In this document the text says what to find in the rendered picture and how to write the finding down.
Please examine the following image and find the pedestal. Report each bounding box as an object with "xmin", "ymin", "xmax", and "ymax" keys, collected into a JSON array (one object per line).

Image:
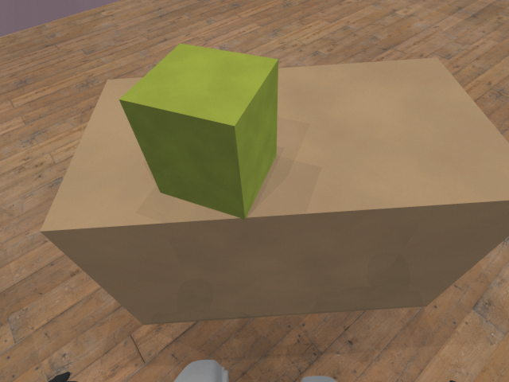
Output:
[{"xmin": 40, "ymin": 57, "xmax": 509, "ymax": 325}]

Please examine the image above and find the carton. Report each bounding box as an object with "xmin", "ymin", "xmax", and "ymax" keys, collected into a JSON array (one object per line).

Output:
[{"xmin": 119, "ymin": 44, "xmax": 278, "ymax": 219}]

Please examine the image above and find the robot left thigh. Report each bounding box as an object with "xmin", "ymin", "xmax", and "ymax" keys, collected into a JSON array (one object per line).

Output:
[{"xmin": 174, "ymin": 360, "xmax": 228, "ymax": 382}]

